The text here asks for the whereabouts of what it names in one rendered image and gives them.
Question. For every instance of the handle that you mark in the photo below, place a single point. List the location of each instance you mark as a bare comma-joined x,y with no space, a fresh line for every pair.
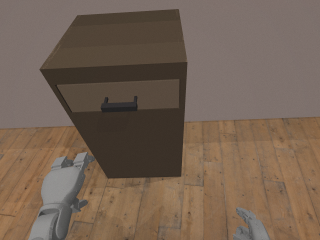
119,106

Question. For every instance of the cabinet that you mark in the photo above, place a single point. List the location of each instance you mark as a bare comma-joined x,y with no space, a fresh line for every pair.
125,47

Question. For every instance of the robot right hand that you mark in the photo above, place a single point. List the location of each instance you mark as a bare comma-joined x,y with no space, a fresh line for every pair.
256,229

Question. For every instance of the robot left forearm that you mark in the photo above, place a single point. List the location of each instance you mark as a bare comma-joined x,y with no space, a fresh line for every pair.
52,222

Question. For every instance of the drawer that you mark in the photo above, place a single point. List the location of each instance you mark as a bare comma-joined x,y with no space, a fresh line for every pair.
151,94

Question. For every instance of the robot left hand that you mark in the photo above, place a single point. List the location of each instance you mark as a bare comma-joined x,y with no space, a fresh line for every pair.
65,180

